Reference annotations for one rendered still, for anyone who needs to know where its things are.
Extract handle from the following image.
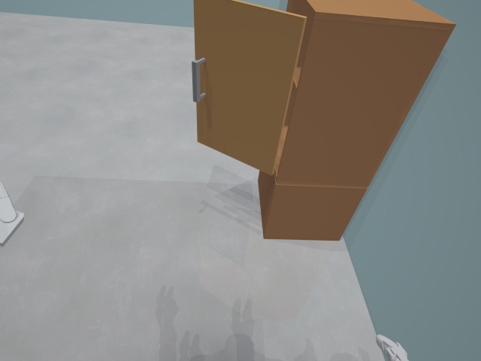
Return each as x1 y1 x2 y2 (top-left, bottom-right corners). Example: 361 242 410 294
192 58 206 103

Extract robot left hand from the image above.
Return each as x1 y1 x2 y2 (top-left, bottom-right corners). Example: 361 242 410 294
0 181 24 247

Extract cupboard door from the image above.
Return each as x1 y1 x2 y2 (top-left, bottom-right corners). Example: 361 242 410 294
194 0 307 176

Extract robot right hand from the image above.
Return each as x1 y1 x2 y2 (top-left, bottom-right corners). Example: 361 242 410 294
376 335 409 361

